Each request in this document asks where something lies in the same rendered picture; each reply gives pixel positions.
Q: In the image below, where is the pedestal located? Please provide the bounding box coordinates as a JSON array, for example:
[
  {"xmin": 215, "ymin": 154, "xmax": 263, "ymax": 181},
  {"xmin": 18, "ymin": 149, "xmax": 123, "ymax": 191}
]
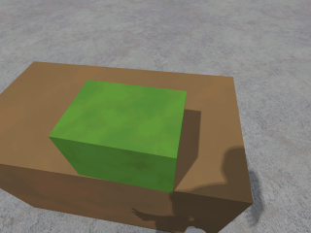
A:
[{"xmin": 0, "ymin": 61, "xmax": 254, "ymax": 233}]

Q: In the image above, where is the carton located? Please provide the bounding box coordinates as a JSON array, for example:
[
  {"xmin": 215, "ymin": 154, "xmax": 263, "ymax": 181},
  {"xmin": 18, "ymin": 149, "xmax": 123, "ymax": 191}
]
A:
[{"xmin": 49, "ymin": 80, "xmax": 187, "ymax": 193}]

